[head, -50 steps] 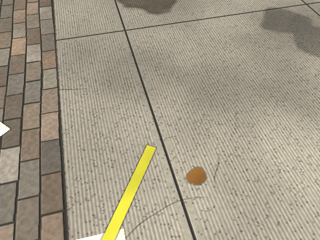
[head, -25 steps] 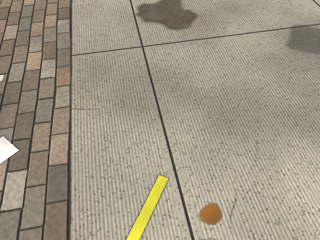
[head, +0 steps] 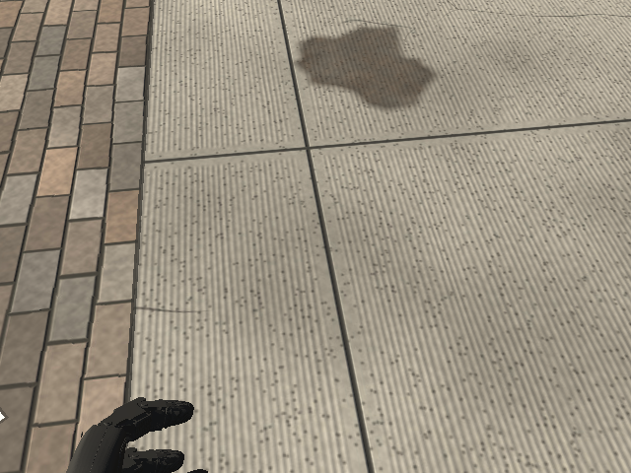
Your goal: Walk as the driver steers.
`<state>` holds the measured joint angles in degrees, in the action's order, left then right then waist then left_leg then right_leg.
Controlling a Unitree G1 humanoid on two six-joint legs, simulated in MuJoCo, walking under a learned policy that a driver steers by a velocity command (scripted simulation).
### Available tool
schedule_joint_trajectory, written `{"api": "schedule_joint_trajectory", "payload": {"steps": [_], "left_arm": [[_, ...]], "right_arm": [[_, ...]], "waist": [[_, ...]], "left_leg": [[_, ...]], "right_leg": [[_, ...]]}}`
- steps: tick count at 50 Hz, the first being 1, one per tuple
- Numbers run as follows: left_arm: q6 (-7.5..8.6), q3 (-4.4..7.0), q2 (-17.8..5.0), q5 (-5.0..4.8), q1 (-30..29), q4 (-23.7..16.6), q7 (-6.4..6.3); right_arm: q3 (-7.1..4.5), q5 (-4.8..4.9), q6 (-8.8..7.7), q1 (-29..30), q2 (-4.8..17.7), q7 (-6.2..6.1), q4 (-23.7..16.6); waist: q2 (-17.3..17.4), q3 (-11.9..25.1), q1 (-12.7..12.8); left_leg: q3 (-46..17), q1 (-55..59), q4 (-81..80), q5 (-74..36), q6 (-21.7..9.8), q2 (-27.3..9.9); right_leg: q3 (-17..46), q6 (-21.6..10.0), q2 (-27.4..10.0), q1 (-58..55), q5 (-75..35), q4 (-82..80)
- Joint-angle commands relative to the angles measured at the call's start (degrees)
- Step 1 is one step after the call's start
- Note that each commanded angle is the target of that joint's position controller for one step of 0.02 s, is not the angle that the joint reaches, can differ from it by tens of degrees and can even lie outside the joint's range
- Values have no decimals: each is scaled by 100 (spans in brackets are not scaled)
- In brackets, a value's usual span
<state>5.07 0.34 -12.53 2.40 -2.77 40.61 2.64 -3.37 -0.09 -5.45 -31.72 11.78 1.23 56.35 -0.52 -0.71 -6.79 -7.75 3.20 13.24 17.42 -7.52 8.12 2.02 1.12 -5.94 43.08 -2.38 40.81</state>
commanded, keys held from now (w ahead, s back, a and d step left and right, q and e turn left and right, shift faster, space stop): w+q+shift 0.54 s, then w+shift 0.02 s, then w+e+shift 0.44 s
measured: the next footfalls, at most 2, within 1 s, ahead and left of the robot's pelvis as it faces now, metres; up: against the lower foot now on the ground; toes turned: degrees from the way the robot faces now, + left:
right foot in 0.12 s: +0.34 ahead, -0.14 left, +0.00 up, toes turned +9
left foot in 0.58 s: +0.66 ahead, +0.19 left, +0.00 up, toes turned +38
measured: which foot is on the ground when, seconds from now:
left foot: down 0.00-0.14, up 0.16-0.56, down 0.58-1.00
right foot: up 0.00-0.10, down 0.12-0.58, up 0.60-1.00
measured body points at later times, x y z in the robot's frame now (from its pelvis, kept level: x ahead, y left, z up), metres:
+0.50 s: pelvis +0.44 +0.03 -0.02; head +0.47 +0.05 +0.43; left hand +0.25 +0.24 -0.15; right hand +0.80 -0.05 -0.06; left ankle +0.60 +0.18 -0.69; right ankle +0.30 -0.14 -0.74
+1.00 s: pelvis +0.85 +0.26 -0.02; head +0.87 +0.28 +0.43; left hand +0.89 +0.55 -0.14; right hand +0.94 +0.01 -0.15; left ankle +0.64 +0.17 -0.72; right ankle +1.05 +0.30 -0.71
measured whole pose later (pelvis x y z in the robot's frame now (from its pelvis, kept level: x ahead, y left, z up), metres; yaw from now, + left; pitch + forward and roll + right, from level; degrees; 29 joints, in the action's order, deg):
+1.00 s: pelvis +0.85 +0.26 -0.02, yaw +25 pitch +0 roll +1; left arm 1.9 0.5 -14.7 0.4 6.9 44.8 3.8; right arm -1.2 -1.1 -6.7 -25.2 14.2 -1.8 51.9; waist -1.4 -3.3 -1.6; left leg 14.1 15.6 12.5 22.3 -2.8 7.0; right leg -9.4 -8.5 0.8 37.7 -5.5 37.9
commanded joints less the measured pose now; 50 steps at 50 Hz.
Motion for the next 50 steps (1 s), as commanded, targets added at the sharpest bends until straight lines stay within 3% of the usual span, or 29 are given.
{"api": "schedule_joint_trajectory", "payload": {"steps": [1, 4, 5, 6, 7, 8, 9, 10, 11, 12, 15, 19, 22, 24, 25, 27, 28, 29, 30, 31, 32, 33, 35, 37, 39, 42, 46, 48, 50], "left_arm": [[37, 59, -479, -77, -659, -595, -19], [74, 213, -896, -103, 273, -457, -174], [96, 319, -1115, -134, 1270, -237, -280], [103, 449, -1464, -46, 2453, -28, -426], [104, 553, -1845, 234, 3217, 54, -514], [92, 621, -1973, 224, 2712, 52, -392], [64, 521, -1204, 155, 2008, -115, -335], [70, 420, -799, 89, 1746, -71, -305], [77, 387, -673, 122, 1762, 53, -292], [107, 343, -578, 96, 1952, 257, -307], [252, 296, -378, -112, 2275, 673, -189], [365, 309, -591, -106, 2020, 731, -175], [368, 345, -894, -94, 2296, 852, -229], [303, 372, -1156, -98, 2678, 887, -302], [223, 403, -1323, -95, 2787, 875, -360], [16, 506, -1710, -50, 2544, 749, -450], [-62, 510, -1728, -31, 2308, 623, -441], [-91, 487, -1514, 13, 2360, 654, -383], [-42, 257, -579, 69, 2710, 373, -329], [48, 230, -794, -193, 2839, -102, -302], [105, 255, -1075, -245, 2240, -48, -322], [99, 232, -1037, -256, 2174, 24, -305], [-95, 162, -773, -129, 2397, 289, -224], [-321, 160, -584, -125, 2509, 445, -76], [-376, 196, -583, -218, 1916, 350, -21], [-299, 126, -407, -279, 1221, 166, 30], [-199, 55, -390, -247, 747, 40, 125], [-248, 122, -665, -196, 1125, 142, 136], [-344, 310, -1124, -180, 2591, 528, 88]], "right_arm": [[-217, 39, -109, 250, 1063, -57, -522], [-278, 25, -72, 391, 1365, -126, -593], [-326, -10, -70, 576, 1572, -100, -638], [-299, -38, -108, 841, 1394, -57, -778], [-76, 77, -142, 666, 380, -67, -1018], [-15, 331, -95, 210, 501, -96, -1329], [-59, 144, 26, 834, 882, -151, -1162], [-80, 18, 89, 1225, 921, -80, -1192], [-79, -50, 151, 1435, 835, -8, -1224], [-57, -159, 228, 1616, 677, 82, -1349], [48, -194, 445, 2062, 369, 224, -1753], [127, -168, 468, 2819, 510, 358, -2238], [180, -174, 465, 3433, 596, 459, -2412], [174, -178, 437, 3526, 685, 473, -2384], [151, -166, 424, 3320, 769, 440, -2311], [-1, -134, 401, 1974, 1108, 330, -1958], [-141, -167, 378, 753, 1334, 234, -1566], [-294, -183, 398, 362, 1520, 93, -1275], [-343, -212, 417, 886, 1945, 19, -1342], [-385, -241, 466, 794, 2138, -26, -1581], [-371, -252, 448, 832, 1817, -99, -1540], [-287, -246, 367, 1106, 1539, -145, -1456], [-156, -238, 96, 1368, 1186, -152, -1391], [-69, -134, -106, 1348, 956, -130, -1175], [-44, -110, -222, 1147, 863, -41, -1040], [5, -67, -300, 1027, 795, 9, -956], [79, -31, -356, 783, 944, -153, -823], [33, -70, -283, 897, 1222, -352, -839], [-67, -174, -90, 1325, 1540, -503, -976]], "waist": [[307, -524, 213], [428, 309, 676], [453, 876, 1222], [394, 1526, 1764], [-923, 2275, 1675], [-2373, 2796, 1098], [-1178, 1682, 1120], [-444, 953, 1092], [-42, 625, 1021], [-66, 337, 922], [-395, -25, 700], [-369, -450, 465], [-93, -814, 570], [-155, -658, 584], [-333, -463, 440], [-625, 323, -340], [-602, 827, -821], [-60, 880, -812], [1314, 772, 133], [1177, 2127, 142], [273, 1309, 5], [-129, 435, 297], [-650, 26, 742], [-382, -303, 987], [-187, -667, 800], [127, -674, 633], [287, -458, 575], [618, -84, 888], [818, 565, 1724]], "left_leg": [[-1178, -1131, -465, -3082, -578, -1287], [-1124, -493, 1093, -5224, -213, -1236], [-1050, -789, 2319, -5250, -124, -1097], [-972, -1738, 3819, -4211, -87, -839], [-461, -3306, 5851, -97, -74, -354], [-61, -4362, 6854, 973, -58, -263], [78, -4692, 6918, 250, -107, -750], [190, -4649, 6626, -169, -60, -947], [224, -4493, 6467, -253, -15, -1101], [229, -4466, 6368, -259, 9, -1247], [382, -4828, 6241, -404, 44, -1508], [738, -4725, 5198, -1608, 50, -1472], [1459, -4154, 3716, -2043, -150, -1208], [1958, -3627, 3221, -1920, -327, -777], [2062, -3363, 3108, -1690, -397, -565], [1929, -1927, 3028, -1099, -596, -249], [1534, -495, 2685, -899, -780, -195], [780, 725, 2219, -543, -922, -472], [-866, 1401, 2597, -1729, -870, -1640], [-3139, 2366, 1057, -269, -1597, -2609], [-3150, 1606, 237, 511, -1386, -2612], [-2511, 540, 63, 426, -1172, -2524], [-1481, -1053, -159, -305, -840, -2255], [-579, -1738, -459, -659, -385, -1938], [380, -1684, -616, -2100, 104, -1550], [1482, -1358, -707, -3802, 485, -1124], [2031, -391, -588, -6236, 768, -1329], [2160, 272, 168, -7923, 906, -1583], [2099, 207, 2015, -9005, 936, -1825]], "right_leg": [[-291, -37, 450, -1292, -468, -728], [-268, -225, 830, -2855, 394, -1240], [-274, -297, 757, -4019, 705, -1253], [200, -393, 105, -5532, 1560, -922], [2226, -612, -1628, -7009, 3401, -1126], [4995, -1101, -2364, -7128, 4333, -2407], [4142, -1003, -1886, -6139, 4915, -2612], [3033, -931, -1636, -5297, 3883, -2572], [2326, -850, -1444, -4735, 2848, -2646], [1670, -777, -1241, -4336, 2219, -2719], [477, -558, -1108, -3992, 986, -2905], [-990, -382, -763, -3449, -330, -3307], [-1733, -247, -568, -3591, -1371, -3550], [-1945, -138, -596, -4160, -3781, -3032], [-1968, -113, -665, -4492, -4898, -2556], [-1844, -189, -951, -4573, -6103, -692], [-1661, -331, -1011, -3962, -5623, 805], [-1628, -319, -417, -2711, -1934, 2795], [-1322, -284, 312, -890, 3389, 4887], [-174, -275, 437, 120, 2971, 5376], [-123, -291, 244, 527, 2326, 5219], [-121, -334, 4, 417, 1981, 4795], [201, -326, -273, -550, 1798, 4117], [370, -272, -394, -840, 1666, 3451], [243, -347, -269, -503, 1048, 2803], [-396, -560, 47, -538, -141, 1509], [-1212, -866, 547, -1063, -987, 24], [-1420, -995, 908, -1547, -703, -236], [-1387, -1175, 1270, -2971, 145, -119]]}}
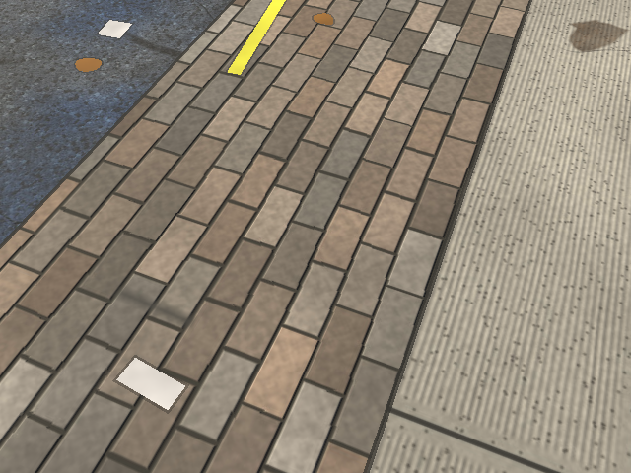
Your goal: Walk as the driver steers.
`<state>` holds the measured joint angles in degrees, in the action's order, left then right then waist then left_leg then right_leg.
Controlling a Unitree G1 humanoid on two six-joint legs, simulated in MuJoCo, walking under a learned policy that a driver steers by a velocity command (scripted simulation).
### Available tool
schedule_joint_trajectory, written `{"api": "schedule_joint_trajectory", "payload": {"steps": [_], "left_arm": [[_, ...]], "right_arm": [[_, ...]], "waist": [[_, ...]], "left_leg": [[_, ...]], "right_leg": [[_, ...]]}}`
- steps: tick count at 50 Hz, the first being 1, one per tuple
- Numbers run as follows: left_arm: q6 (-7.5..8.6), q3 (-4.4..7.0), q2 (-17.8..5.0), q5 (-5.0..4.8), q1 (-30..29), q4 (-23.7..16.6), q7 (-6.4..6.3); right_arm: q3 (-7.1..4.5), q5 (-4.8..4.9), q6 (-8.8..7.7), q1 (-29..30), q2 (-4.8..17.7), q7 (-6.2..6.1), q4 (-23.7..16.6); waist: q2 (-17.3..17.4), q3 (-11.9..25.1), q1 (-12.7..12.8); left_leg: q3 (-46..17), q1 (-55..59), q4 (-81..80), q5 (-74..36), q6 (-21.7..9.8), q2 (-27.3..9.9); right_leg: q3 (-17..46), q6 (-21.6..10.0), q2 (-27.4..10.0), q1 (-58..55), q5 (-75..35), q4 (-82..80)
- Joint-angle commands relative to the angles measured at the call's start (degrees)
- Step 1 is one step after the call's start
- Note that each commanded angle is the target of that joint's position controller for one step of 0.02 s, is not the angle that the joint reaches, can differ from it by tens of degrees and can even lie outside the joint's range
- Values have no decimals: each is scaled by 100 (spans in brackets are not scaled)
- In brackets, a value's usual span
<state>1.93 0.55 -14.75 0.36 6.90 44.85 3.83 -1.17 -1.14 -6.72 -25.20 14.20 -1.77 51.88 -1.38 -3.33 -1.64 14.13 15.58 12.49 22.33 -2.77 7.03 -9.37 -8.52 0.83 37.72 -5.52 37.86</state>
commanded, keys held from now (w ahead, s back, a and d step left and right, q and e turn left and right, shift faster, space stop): w+e+shift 0.96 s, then w+q+shift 0.04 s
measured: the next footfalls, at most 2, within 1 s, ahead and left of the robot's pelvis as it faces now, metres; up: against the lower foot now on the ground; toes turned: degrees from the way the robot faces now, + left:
right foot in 0.04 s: +0.22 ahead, -0.03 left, +0.00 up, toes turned -6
left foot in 0.44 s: +0.67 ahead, +0.06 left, +0.00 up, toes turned -28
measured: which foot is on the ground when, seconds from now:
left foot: down 0.00-0.04, up 0.06-0.42, down 0.44-0.90, up 0.92-1.00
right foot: up 0.00-0.02, down 0.04-0.46, up 0.48-0.90, down 0.92-1.00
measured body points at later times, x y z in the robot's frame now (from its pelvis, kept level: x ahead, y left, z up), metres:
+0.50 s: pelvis +0.47 -0.01 +0.00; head +0.51 -0.03 +0.45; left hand +0.60 +0.28 -0.11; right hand +0.61 -0.31 -0.06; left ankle +0.63 +0.08 -0.72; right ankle +0.22 -0.02 -0.65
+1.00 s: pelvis +0.82 -0.26 -0.01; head +0.85 -0.28 +0.43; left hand +1.13 -0.23 -0.12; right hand +0.64 -0.46 -0.13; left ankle +0.81 -0.02 -0.57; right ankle +0.85 -0.31 -0.71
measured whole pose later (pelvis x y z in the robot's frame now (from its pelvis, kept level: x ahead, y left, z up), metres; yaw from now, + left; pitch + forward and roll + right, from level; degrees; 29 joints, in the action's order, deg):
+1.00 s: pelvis +0.82 -0.26 -0.01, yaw -56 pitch +0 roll -1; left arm -0.2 2.9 -18.5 1.5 11.0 40.3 1.4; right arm -0.5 -1.9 -4.4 -19.5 13.7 -0.1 43.6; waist -0.9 -3.3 -2.0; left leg -0.1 -14.6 81.8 19.6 1.9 -3.9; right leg -5.0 -11.6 11.0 25.3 16.4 41.0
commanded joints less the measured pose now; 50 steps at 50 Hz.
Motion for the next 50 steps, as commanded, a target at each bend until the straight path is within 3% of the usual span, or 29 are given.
{"api": "schedule_joint_trajectory", "payload": {"steps": [1, 2, 3, 4, 5, 6, 9, 14, 18, 20, 21, 22, 23, 24, 25, 26, 27, 31, 35, 38, 40, 42, 44, 45, 46, 47, 48, 49, 50], "left_arm": [[-64, 448, -1178, 29, 2984, 480, -94], [-78, 602, -1353, -80, 3690, 683, -187], [-135, 587, -1370, -90, 3097, 795, -230], [-113, 585, -1561, 54, 2436, 464, -262], [-113, 581, -1241, 92, 2117, 207, -305], [-107, 508, -901, 95, 1844, 219, -307], [153, 437, -882, 16, 1570, 166, -352], [299, 560, -1109, -96, 1827, 121, -307], [248, 664, -1248, -77, 2058, 97, -299], [265, 707, -1401, -50, 1832, -7, -337], [287, 744, -1602, -13, 1638, -61, -317], [339, 744, -1613, 4, 1223, -176, -289], [413, 540, -864, 31, 1065, -374, -301], [390, 336, -309, -290, 1732, -791, -270], [250, 319, -747, -112, 1507, -578, -343], [179, 367, -936, 29, 1018, -564, -301], [127, 373, -916, 91, 759, -594, -231], [-148, 224, -448, 186, 191, -1049, 13], [-206, 127, -488, 158, -440, -1471, 103], [-200, 65, -500, 156, -1073, -1608, 213], [-166, 40, -468, 145, -1251, -1587, 244], [-141, 100, -623, 144, -787, -1432, 177], [-94, 323, -1032, 127, 1060, -907, 42], [-66, 512, -1284, 110, 2094, -504, -98], [-142, 698, -1732, -51, 1675, -476, -245], [-250, 791, -2325, 162, 1450, -797, -241], [-266, 799, -2061, 123, 1714, -848, -326], [-195, 697, -1654, 109, 1520, -655, -396], [-75, 589, -1336, 122, 1327, -552, -433]], "right_arm": [[-345, -137, 139, 1223, 1448, -215, -707], [-365, -114, 212, 1695, 1357, -118, -759], [-42, -255, 60, 1906, 193, 27, -1147], [109, -38, -64, 1136, 26, 114, -1685], [150, -171, -218, 1233, 401, 171, -1697], [80, -200, -226, 1459, 676, 200, -1601], [169, -391, 149, 1554, 617, 211, -1704], [329, -126, 242, 2929, 348, 316, -2271], [302, -43, 179, 3256, 441, 273, -2429], [156, -42, 131, 2683, 777, 195, -2279], [21, -8, 98, 1873, 1062, 127, -2078], [-124, -33, 68, 607, 1332, 33, -1780], [-297, -192, 58, -744, 1735, -91, -1565], [-391, -341, 102, -108, 2152, -36, -1652], [-392, -296, 165, 561, 1606, 18, -1776], [-265, -227, 192, 843, 1054, 41, -1794], [-216, -227, 201, 814, 836, 66, -1635], [-151, -39, 16, 304, 555, 161, -958], [-173, -44, -115, 589, 695, 207, -814], [-211, -52, -123, 324, 885, 187, -618], [-249, -65, -91, 21, 1102, 139, -532], [-333, -57, 33, -126, 1451, 35, -544], [-421, -92, 232, 261, 1735, -15, -706], [-424, -125, 290, 432, 1664, 31, -820], [-295, -189, 278, 507, 994, 146, -1029], [-229, -28, 169, 345, 964, 153, -1772], [-190, -69, 3, 956, 1147, 164, -1889], [-132, -27, -53, 919, 1046, 158, -1792], [-92, -89, -6, 871, 949, 139, -1669]], "waist": [[833, 1204, 1918], [50, 1117, 2376], [-1377, 440, 1412], [-1366, 1431, 603], [-303, 1183, 630], [744, 392, 369], [883, -330, -147], [172, -302, 456], [-244, 108, 809], [-271, 552, 495], [-243, 1084, 28], [-180, 1674, -707], [655, 2488, -1112], [2761, 3126, -252], [1749, 2258, -217], [914, 1515, -297], [349, 1002, -260], [675, 322, 57], [663, -59, 319], [349, -479, 180], [365, -425, 129], [710, 47, 473], [875, 940, 1416], [555, 1340, 1769], [-855, 974, 1159], [-1225, 2056, 763], [-71, 1969, 1042], [393, 1003, 684], [778, 547, 323]], "left_leg": [[-226, -1750, 3904, -9103, 399, -1758], [-82, -2808, 6776, -5210, 307, -914], [-679, -5479, 8782, 586, 298, -23], [-1913, -6802, 9150, 763, 357, -158], [-2218, -6923, 8372, 196, 189, -490], [-2115, -6606, 7684, -261, 150, -789], [-1944, -5637, 6239, -349, 481, -1251], [-1380, -4539, 3172, -2304, 620, -1174], [-1401, -4273, 1954, -2642, 468, -779], [-1505, -3282, 1556, -2191, 367, -543], [-1535, -2396, 1571, -1727, 286, -506], [-1736, -974, 1780, -1337, 173, -859], [-3019, 425, 1761, 779, 49, -2203], [-6531, 1161, 404, 2126, -537, -3570], [-6420, 462, 229, 3034, -639, -3311], [-5241, -262, 333, 2289, -549, -2994], [-4348, -934, 303, 1027, -477, -2764], [-2490, -1765, -17, -1113, -207, -2394], [-988, -2319, -451, -2509, -30, -2107], [-139, -2248, -694, -3372, 136, -1844], [201, -1838, -326, -5674, 281, -1806], [225, -1267, 708, -7992, 345, -2013], [32, -1682, 3098, -8604, 204, -2287], [-7, -2766, 4987, -6825, 178, -2092], [-54, -4588, 7199, -360, 319, -923], [-1188, -6514, 8704, 656, 538, -456], [-1912, -6854, 8309, 121, 486, -813], [-1880, -6719, 7595, -201, 409, -1121], [-1796, -6203, 6976, -278, 397, -1374]], "right_leg": [[231, -520, 458, -3653, 935, 73], [774, -926, 119, -4457, 1017, -603], [1938, -1124, -246, -4999, -62, 237], [4583, -2109, -1189, -5825, 1479, -968], [5552, -1938, -1538, -5267, 3351, -2329], [5093, -1497, -1331, -4091, 3758, -2693], [4035, -1220, -657, -1942, 2824, -2931], [2912, -734, 103, -1509, 432, -2875], [3133, -425, -81, -2842, -906, -2282], [3245, -174, -125, -3154, -1904, -1479], [3188, -55, -81, -3185, -2324, -521], [3056, 53, 111, -2511, -1879, 847], [2574, 7, 397, -1558, 826, 2760], [1931, 202, 856, 75, 3450, 4146], [1713, 125, 223, 809, 2840, 4528], [1525, 169, -13, 878, 2376, 4302], [1449, 226, -192, 750, 2206, 4062], [1383, 306, -656, 964, 2092, 3820], [1093, 342, -670, 842, 962, 2994], [394, 157, -461, 343, 449, 1538], [-141, -77, -68, -287, 549, 889], [-319, -265, 335, -978, 1025, 666], [-14, -555, 621, -2976, 1574, 498], [477, -722, 605, -4571, 1747, -10], [1997, -916, -276, -5233, 1717, -253], [5151, -2168, -1437, -6723, 1962, -1236], [5663, -2023, -1562, -6373, 2561, -2043], [5140, -1744, -1539, -5295, 2407, -2311], [4513, -1464, -1348, -4245, 1891, -2337]]}}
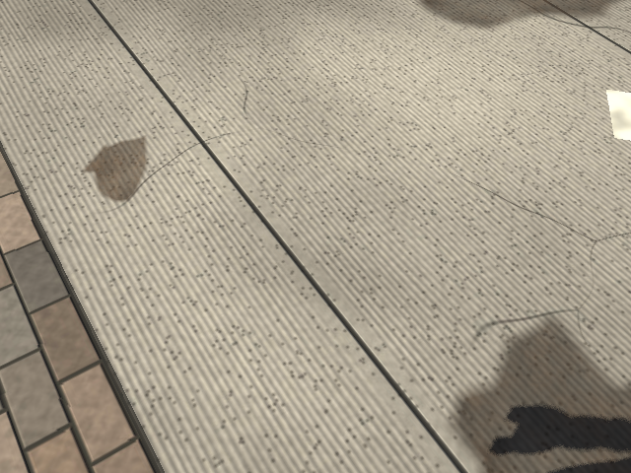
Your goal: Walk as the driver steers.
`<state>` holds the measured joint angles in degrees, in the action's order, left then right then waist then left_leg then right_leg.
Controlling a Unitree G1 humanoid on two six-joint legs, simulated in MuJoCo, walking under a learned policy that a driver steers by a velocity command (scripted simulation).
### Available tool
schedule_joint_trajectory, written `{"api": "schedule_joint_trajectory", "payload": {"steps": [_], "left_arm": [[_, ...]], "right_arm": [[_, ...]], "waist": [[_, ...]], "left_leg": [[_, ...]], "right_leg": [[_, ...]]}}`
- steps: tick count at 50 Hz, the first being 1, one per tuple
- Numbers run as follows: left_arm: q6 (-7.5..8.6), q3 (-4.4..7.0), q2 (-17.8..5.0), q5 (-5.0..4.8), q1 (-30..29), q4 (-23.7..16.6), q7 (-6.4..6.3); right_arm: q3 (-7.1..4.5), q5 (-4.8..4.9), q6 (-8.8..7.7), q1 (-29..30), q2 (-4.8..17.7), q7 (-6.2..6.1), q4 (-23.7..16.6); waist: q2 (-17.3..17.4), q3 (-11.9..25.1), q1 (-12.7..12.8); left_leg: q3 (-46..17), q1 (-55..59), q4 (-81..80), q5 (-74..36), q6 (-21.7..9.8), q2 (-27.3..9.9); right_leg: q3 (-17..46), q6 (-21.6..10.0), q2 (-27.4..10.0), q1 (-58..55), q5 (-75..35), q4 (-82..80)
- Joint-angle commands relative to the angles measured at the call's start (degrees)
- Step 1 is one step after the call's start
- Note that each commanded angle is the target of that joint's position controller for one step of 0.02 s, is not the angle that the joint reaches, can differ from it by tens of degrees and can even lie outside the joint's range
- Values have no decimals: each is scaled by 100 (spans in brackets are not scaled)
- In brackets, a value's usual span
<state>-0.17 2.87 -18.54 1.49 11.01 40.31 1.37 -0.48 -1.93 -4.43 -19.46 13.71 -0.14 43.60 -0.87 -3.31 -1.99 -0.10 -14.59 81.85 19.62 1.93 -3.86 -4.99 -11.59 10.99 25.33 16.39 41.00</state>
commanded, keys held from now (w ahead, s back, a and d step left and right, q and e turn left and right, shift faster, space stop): w+q+shift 1.00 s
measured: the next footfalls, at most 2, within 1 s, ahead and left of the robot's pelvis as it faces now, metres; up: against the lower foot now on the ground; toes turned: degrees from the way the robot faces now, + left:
left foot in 0.36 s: +0.54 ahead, +0.14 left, +0.00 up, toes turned +9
right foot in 0.78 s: +0.99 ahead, +0.07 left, +0.00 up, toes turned +30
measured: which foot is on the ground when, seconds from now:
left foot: up 0.00-0.34, down 0.36-0.78, up 0.80-1.00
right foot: down 0.00-0.34, up 0.36-0.76, down 0.78-1.00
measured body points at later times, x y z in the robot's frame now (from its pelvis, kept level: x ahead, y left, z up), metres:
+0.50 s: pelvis +0.47 +0.10 +0.03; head +0.50 +0.09 +0.47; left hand +0.57 +0.37 -0.07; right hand +0.56 -0.19 -0.10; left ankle +0.50 +0.14 -0.70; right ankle +0.40 -0.05 -0.58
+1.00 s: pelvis +0.94 +0.19 +0.03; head +0.96 +0.20 +0.48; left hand +0.76 +0.45 -0.07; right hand +1.27 +0.10 -0.04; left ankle +0.90 +0.29 -0.60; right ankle +0.95 +0.05 -0.70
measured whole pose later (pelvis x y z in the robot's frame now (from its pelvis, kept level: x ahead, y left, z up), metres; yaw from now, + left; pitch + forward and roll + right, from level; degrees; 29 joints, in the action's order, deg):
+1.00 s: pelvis +0.94 +0.19 +0.03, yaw +39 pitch +2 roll -2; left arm 5.7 3.2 -19.5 1.7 23.3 46.0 -0.4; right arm -3.9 -2.0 0.4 -6.9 22.1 3.5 37.6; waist 3.8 0.3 2.7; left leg 1.0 -40.1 71.6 13.2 -5.1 -2.2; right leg -9.0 1.4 -1.0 5.4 17.9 21.5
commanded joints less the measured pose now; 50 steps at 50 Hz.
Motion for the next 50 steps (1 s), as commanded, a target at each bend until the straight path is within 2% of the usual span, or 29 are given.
{"api": "schedule_joint_trajectory", "payload": {"steps": [1, 3, 6, 8, 11, 13, 15, 17, 18, 19, 20, 22, 23, 24, 26, 29, 31, 34, 36, 37, 38, 39, 40, 41, 42, 43, 44, 47, 50], "left_arm": [[259, 254, -741, 41, 648, -125, -229], [471, 101, -438, -6, 651, 9, -195], [662, 128, -528, -51, 935, 254, -55], [757, 110, -499, -95, 996, 304, 9], [858, 93, -619, -113, 1346, 528, -28], [839, 93, -742, -56, 1413, 609, -117], [733, 128, -943, 75, 1372, 614, -271], [533, 187, -1111, 247, 879, 471, -396], [502, 198, -1142, 208, 439, 337, -410], [610, -70, -44, 76, 944, 21, -249], [753, -141, -283, 42, 615, -261, -213], [896, -219, -460, 87, -4, -476, -152], [843, -252, -405, 167, -60, -501, -134], [707, -277, -362, 266, -7, -566, -114], [463, -346, -251, 324, -2, -666, -83], [431, -460, -126, 182, -1024, -1125, 22], [448, -497, -20, 75, -1374, -1204, 54], [490, -435, -186, 23, -1559, -1244, -5], [537, -319, -446, 40, -1147, -1119, -88], [567, -198, -687, 17, -425, -925, -156], [599, -72, -901, 27, 709, -671, -247], [613, 107, -1310, 169, 2052, -488, -382], [577, 207, -1765, 309, 1620, -527, -348], [501, 244, -1336, 243, 1052, -599, -315], [491, 105, -742, 186, 724, -610, -297], [489, 42, -477, 188, 695, -455, -266], [514, 18, -409, 176, 843, -248, -272], [666, -30, -147, 4, 1130, 200, -174], [769, -9, -233, -18, 864, 306, -124]], "right_arm": [[-121, -113, -114, 100, 907, -18, -709], [-87, -165, 142, -104, 740, 65, -577], [-4, 5, 186, 990, 536, 176, -929], [27, 117, 150, 1346, 445, 267, -958], [10, 218, 106, 1735, 434, 357, -946], [-51, 168, 78, 1727, 590, 364, -866], [-138, 106, 112, 1292, 816, 344, -708], [-343, 103, 179, -707, 1224, 277, -87], [-508, 63, 215, -1886, 1495, 201, 211], [-672, -47, 277, -1633, 2061, 141, 287], [-679, 94, 303, -1233, 1913, 167, 63], [-590, 140, 287, -769, 1376, 123, 75], [-547, 141, 256, -633, 1243, 101, 94], [-479, 142, 215, -529, 1095, 69, 118], [-469, 165, 92, -418, 1166, 96, 74], [-534, 189, 2, -309, 1292, 102, -12], [-592, 255, -13, -429, 1361, 137, 8], [-670, 270, 4, -665, 1495, 129, 56], [-713, 228, 23, -619, 1620, 61, 33], [-744, 180, 23, -527, 1788, 65, 16], [-745, 156, -15, -200, 1819, 87, -63], [-567, 133, -95, -51, 1178, 78, -234], [-335, 441, -91, -740, 436, 90, -636], [-317, 268, 34, -439, 889, 27, -471], [-374, 128, 101, 190, 1126, 62, -444], [-384, 79, 148, 479, 1107, 136, -477], [-371, -1, 205, 782, 991, 229, -582], [-246, -16, 438, 1018, 598, 384, -865], [-157, -20, 482, 1536, 575, 473, -1248]], "waist": [[836, 390, 75], [699, 225, -161], [331, -357, 140], [231, -366, 313], [174, -412, 527], [-30, -185, 472], [-514, 317, 153], [-687, 1168, -859], [-365, 1422, -1591], [1759, 1565, -575], [1164, 2280, -683], [-219, 885, -287], [-388, 447, -43], [-409, 197, 217], [-194, -75, 440], [109, -421, 228], [276, -276, -42], [431, 20, -282], [427, 401, -84], [362, 929, 300], [314, 1487, 973], [-345, 2348, 1440], [-2473, 3190, 641], [-1572, 2485, 644], [-703, 1560, 756], [-155, 976, 704], [-144, 636, 642], [-482, 258, 337], [-487, 23, 94]], "left_leg": [[-366, -2654, -299, 85, -56, -419], [-310, -2089, -960, 294, 9, -596], [-10, -2341, -2454, -1053, -186, -696], [226, -1865, -3558, -2320, -425, -514], [461, -1629, -4417, -3258, -747, -91], [741, -1563, -4710, -3019, -896, 346], [964, -1134, -4657, -2173, -1025, 821], [872, 539, -4583, -1323, -1263, 1120], [294, 1865, -4890, -906, -1607, 805], [-2295, 4024, -4565, -800, -2578, -707], [-4707, 4259, -5986, 169, -3012, -1154], [-3909, 2411, -6727, 288, -2445, -940], [-3423, 1532, -6810, -127, -2268, -680], [-3077, 800, -6923, -321, -2178, -417], [-2526, -182, -7165, -482, -2140, -44], [-2015, -1175, -7538, -1173, -1955, 383], [-1884, -1041, -7452, -2025, -1662, 509], [-2103, 11, -7022, -3031, -1425, 311], [-2211, 655, -6157, -4156, -1198, 261], [-2134, 809, -5166, -4750, -1069, 317], [-2024, 251, -3790, -4429, -948, 508], [-1588, -608, -1859, -2413, -969, 764], [-937, -2274, -226, 958, -773, 1309], [-704, -3103, 203, 377, -870, 692], [-557, -3228, -50, -104, -848, 426], [-490, -3097, -335, -300, -805, 239], [-515, -3012, -545, -322, -783, 69], [-407, -3189, -668, -342, -714, -175], [-184, -3175, -1235, -1152, -687, -202]], "right_leg": [[3489, -987, -2164, -2223, -808, -2638], [2771, -820, -1936, -1264, -1196, -2887], [1630, -430, -1520, -944, -1878, -3418], [943, -24, -1283, -977, -2491, -3628], [489, 326, -1586, -1841, -3515, -4102], [147, 583, -1676, -2793, -5519, -3653], [-33, 823, -1904, -3486, -7755, -2593], [-193, 957, -2045, -3225, -8544, 62], [-347, 956, -1691, -2037, -7153, 2475], [30, 1296, -630, 1288, 667, 5066], [953, 1207, -428, 2287, 1052, 5600], [1223, 1033, -1190, 2146, 42, 4302], [1139, 1064, -1347, 1854, 95, 3895], [1103, 1162, -1431, 1550, 199, 3620], [896, 1313, -1604, 1226, 429, 2784], [508, 1475, -1611, 570, -890, 955], [402, 1451, -1421, -17, -1977, -62], [485, 1347, -1222, -277, -2263, -810], [567, 1260, -1006, -868, -1685, -1215], [552, 1188, -898, -1641, -1116, -1199], [711, 1089, -1199, -2944, -766, -1063], [1926, 919, -2466, -4333, 1336, -1060], [5430, 279, -4072, -5381, 2618, -2348], [5605, 139, -3835, -4752, 3609, -2614], [4371, 269, -3455, -3963, 2851, -2502], [3420, 364, -3206, -3243, 1535, -2502], [2664, 497, -2937, -2804, 641, -2587], [1481, 685, -2785, -2377, -791, -2814], [345, 805, -2605, -1979, -1932, -3158]]}}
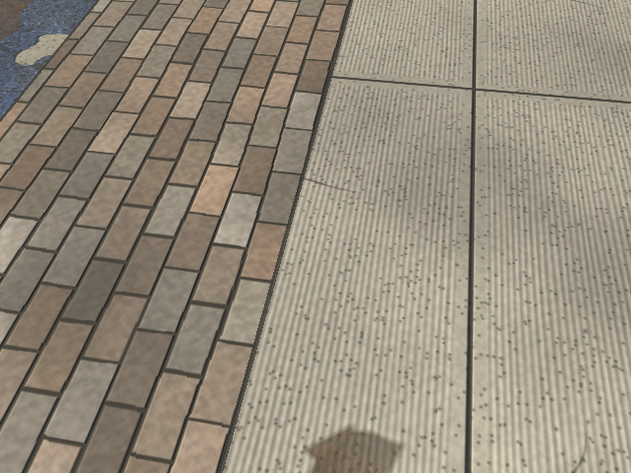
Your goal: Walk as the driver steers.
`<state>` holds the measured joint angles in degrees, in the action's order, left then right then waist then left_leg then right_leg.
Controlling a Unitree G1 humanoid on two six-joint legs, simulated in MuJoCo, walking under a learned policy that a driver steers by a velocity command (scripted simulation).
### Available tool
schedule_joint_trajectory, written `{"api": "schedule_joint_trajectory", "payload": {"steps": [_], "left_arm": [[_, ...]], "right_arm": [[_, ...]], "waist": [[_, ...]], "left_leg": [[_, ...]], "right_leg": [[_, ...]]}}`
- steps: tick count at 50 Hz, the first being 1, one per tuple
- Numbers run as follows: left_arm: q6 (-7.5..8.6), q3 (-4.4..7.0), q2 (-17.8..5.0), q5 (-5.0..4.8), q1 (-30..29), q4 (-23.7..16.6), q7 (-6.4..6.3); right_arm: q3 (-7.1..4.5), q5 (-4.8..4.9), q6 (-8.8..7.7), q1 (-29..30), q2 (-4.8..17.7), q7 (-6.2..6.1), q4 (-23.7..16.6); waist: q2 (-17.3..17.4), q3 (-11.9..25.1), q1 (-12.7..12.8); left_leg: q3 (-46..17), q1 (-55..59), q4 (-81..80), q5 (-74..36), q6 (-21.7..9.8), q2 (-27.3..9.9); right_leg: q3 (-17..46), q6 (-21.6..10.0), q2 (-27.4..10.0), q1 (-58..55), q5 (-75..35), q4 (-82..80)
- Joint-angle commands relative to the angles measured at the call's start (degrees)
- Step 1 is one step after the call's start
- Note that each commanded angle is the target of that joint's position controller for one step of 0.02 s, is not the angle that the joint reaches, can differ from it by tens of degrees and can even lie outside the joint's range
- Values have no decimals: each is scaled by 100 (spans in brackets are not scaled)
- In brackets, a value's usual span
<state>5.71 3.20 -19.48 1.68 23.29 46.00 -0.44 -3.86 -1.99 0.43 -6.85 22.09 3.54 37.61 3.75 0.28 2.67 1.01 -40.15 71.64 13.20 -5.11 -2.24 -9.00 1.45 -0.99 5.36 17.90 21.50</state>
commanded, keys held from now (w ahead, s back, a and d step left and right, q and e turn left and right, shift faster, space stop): w+q+shift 0.52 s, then w+shift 0.48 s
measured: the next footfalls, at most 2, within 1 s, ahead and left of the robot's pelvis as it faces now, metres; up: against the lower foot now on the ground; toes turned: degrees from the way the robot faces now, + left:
left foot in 0.22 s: +0.38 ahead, +0.06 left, +0.00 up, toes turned +16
right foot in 0.60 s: +0.82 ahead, +0.03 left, +0.00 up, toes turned +37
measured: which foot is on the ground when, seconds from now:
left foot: up 0.00-0.20, down 0.22-0.62, up 0.64-1.00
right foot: down 0.00-0.22, up 0.24-0.58, down 0.60-1.00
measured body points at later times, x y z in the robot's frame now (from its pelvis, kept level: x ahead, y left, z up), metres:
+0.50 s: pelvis +0.46 +0.05 +0.00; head +0.49 +0.05 +0.45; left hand +0.58 +0.35 -0.06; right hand +0.58 -0.22 -0.13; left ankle +0.35 +0.05 -0.74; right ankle +0.72 -0.05 -0.68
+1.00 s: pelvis +0.87 +0.23 -0.02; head +0.89 +0.26 +0.43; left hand +0.61 +0.35 -0.14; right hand +1.22 +0.29 -0.05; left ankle +0.96 +0.43 -0.71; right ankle +0.79 +0.00 -0.74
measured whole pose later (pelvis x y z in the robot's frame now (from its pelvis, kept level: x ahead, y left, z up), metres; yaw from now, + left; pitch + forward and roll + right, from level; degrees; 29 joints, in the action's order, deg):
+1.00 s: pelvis +0.87 +0.23 -0.02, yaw +41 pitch +3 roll -1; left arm 5.8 1.7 -16.0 0.7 33.7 54.0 1.1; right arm 1.5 -2.6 -3.1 4.6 16.1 4.3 33.6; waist 0.5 -1.1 6.4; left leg 2.9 -39.2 36.2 2.9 -7.5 0.4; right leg -5.0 0.9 -0.1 -13.5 21.0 5.3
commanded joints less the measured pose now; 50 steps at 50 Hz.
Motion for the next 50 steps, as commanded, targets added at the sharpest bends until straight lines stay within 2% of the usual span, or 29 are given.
{"api": "schedule_joint_trajectory", "payload": {"steps": [1, 4, 6, 8, 9, 10, 11, 12, 13, 14, 15, 17, 18, 21, 24, 27, 28, 29, 30, 31, 32, 33, 34, 35, 38, 42, 46, 48, 50], "left_arm": [[204, -35, -179, -26, -447, -235, 53], [214, 6, -384, -20, -243, -52, 34], [175, 61, -662, -14, 72, 8, -13], [22, 152, -1011, -6, 102, -36, -114], [-83, 201, -1165, 19, -130, -123, -149], [-162, 210, -1168, 46, -428, -281, -131], [-187, 198, -881, 43, -605, -332, -47], [-93, 7, -304, 63, 86, -959, 19], [61, -14, -601, 20, -575, -1253, 15], [150, -55, -606, 14, -908, -1305, 25], [142, -81, -551, 49, -999, -1297, 15], [-101, -125, -475, 242, -726, -1147, -7], [-232, -129, -434, 266, -711, -1138, -4], [-305, -251, -110, 169, -1650, -1557, 89], [-273, -304, -7, -31, -2124, -1646, 166], [-238, -213, -285, -61, -2117, -1599, 136], [-218, -149, -416, -37, -1852, -1500, 98], [-187, -42, -598, -8, -1186, -1304, 37], [-162, 67, -770, 36, -120, -1043, -45], [-122, 196, -1142, 164, 1082, -850, -165], [-125, 308, -1693, 234, 734, -774, -101], [-170, 277, -1141, 162, -24, -924, -11], [-175, 188, -662, 110, -347, -948, 33], [-164, 147, -455, 131, -370, -789, 59], [-14, 35, -188, 75, -53, -274, 83], [121, 46, -341, -47, 95, -27, 129], [165, 48, -495, -128, 271, 183, 170], [151, 56, -660, -130, 460, 335, 167], [76, 99, -955, -102, 583, 445, 76]], "right_arm": [[199, -1, -4, 431, -236, 133, -722], [269, 10, -22, 1030, -231, 247, -836], [268, 14, -53, 1030, -198, 245, -772], [167, 18, -85, 242, 49, 169, -523], [54, 25, -103, -747, 251, 104, -239], [-118, 33, -140, -2050, 511, -10, 195], [-355, 250, -64, -2111, 831, -179, 334], [-440, 0, 44, -1379, 1590, -202, 3], [-475, 10, 100, -1751, 1472, -290, -193], [-427, 58, 53, -1624, 1177, -361, -4], [-343, 84, -34, -1452, 887, -389, 134], [-225, 90, -234, -1096, 632, -425, 123], [-168, 105, -308, -1055, 508, -400, 134], [-187, 129, -454, -944, 531, -343, 158], [-269, 176, -488, -1041, 628, -260, 191], [-325, 188, -462, -1378, 704, -277, 301], [-330, 169, -457, -1469, 757, -300, 353], [-335, 131, -452, -1490, 866, -294, 414], [-312, 101, -472, -1334, 871, -273, 429], [-135, 70, -554, -1209, 271, -293, 310], [54, 297, -608, -1860, -378, -253, -21], [104, 117, -527, -1691, -51, -324, 179], [75, 22, -480, -1173, 112, -280, 199], [92, -18, -464, -798, 92, -213, 127], [192, -66, -349, -432, -178, -51, -92], [292, -76, -330, 495, -143, 14, -530], [441, -14, -383, 1216, -293, 165, -743], [427, -27, -388, 1210, -236, 107, -685], [327, -106, -380, 614, 6, -29, -483]], "waist": [[-909, -450, -418], [-559, -832, -310], [-685, -654, -351], [-958, -68, -868], [-1054, 397, -1384], [-904, 922, -1910], [139, 877, -1790], [1078, 1357, -643], [106, 2037, -1187], [-452, 954, -964], [-780, 202, -576], [-924, -269, -49], [-897, -334, 62], [-600, -629, -41], [-305, -462, -340], [-133, -213, -490], [-133, -24, -395], [-282, 413, -39], [-436, 915, 595], [-1072, 1575, 1048], [-3323, 2027, 200], [-2092, 1168, 78], [-1059, 622, 126], [-523, 180, 92], [-869, -195, -144], [-766, -601, -224], [-680, -776, -169], [-743, -674, -228], [-1069, -51, -602]], "left_leg": [[-181, -506, -610, -837, 9, -338], [580, 198, -2142, -1411, -210, -66], [1039, 883, -2626, -1289, -429, 380], [1115, 1822, -2763, -806, -624, 760], [961, 2874, -2757, -523, -772, 896], [526, 4474, -3169, -403, -1005, 922], [-352, 5552, -3688, -82, -1138, 577], [-3333, 6767, -3994, -848, -2150, -925], [-4662, 6944, -5131, 726, -2515, -1273], [-4598, 5882, -5762, 1166, -2208, -1251], [-4096, 4776, -5847, 743, -1936, -995], [-3193, 3136, -5851, -176, -1745, -495], [-2917, 2565, -5913, -290, -1718, -308], [-2313, 1369, -6198, -379, -1485, 222], [-2178, 1328, -6140, -881, -1086, 408], [-2455, 2531, -5579, -1763, -820, 141], [-2463, 2975, -5117, -2560, -717, 71], [-2295, 3271, -4189, -3459, -581, 109], [-1994, 2952, -2770, -3638, -432, 286], [-1608, 2016, -642, -2157, -336, 580], [-1044, 368, 717, 1289, -115, 1336], [-1013, -431, 1148, 899, -222, 744], [-909, -457, 951, 452, -187, 462], [-875, -311, 596, 277, -159, 312], [-1045, -171, -85, 386, -74, 183], [-804, -571, -1320, -369, 77, 188], [193, 972, -3166, -1523, -79, 124], [431, 1282, -3531, -1420, -255, 291], [596, 2052, -3586, -698, -419, 688]], "right_leg": [[395, -443, -1284, 132, -2281, -1309], [-471, -276, -984, 155, -3302, -1554], [-702, -161, -1015, -314, -5964, -999], [-671, -110, -1238, -716, -7833, 361], [-567, -177, -1385, -478, -8177, 1598], [-441, -255, -1389, 356, -7391, 3382], [-448, -118, -283, 1815, -2116, 5737], [185, 183, 236, 4006, 1195, 7751], [1300, 139, 168, 4659, 785, 7809], [1432, 70, -187, 4797, 488, 7025], [1410, 69, -425, 4433, 372, 6218], [1402, 200, -632, 3481, 627, 5459], [1362, 283, -707, 3174, 833, 5058], [1092, 375, -724, 2444, -336, 3364], [1015, 266, -411, 1442, -2097, 1923], [1076, 124, -213, 1233, -2027, 1161], [1013, 52, -77, 1013, -1678, 1051], [853, -43, 122, 377, -1140, 999], [751, -136, 55, -743, -748, 1061], [2013, -290, -998, -1947, 1165, 964], [5843, -884, -2323, -2599, 2585, -748], [6188, -1121, -2288, -2020, 3356, -890], [5123, -1140, -2052, -1406, 2862, -710], [4274, -1073, -1757, -748, 1883, -718], [2999, -908, -1268, -72, 591, -921], [1901, -1016, -1167, 145, -802, -1555], [906, -911, -1024, 601, -2390, -2348], [633, -871, -1061, -96, -4340, -1969], [429, -783, -1188, -791, -6909, -652]]}}
Over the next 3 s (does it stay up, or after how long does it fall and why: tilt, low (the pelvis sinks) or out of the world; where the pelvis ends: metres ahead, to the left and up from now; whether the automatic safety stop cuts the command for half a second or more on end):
stays up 2.03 1.10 0.00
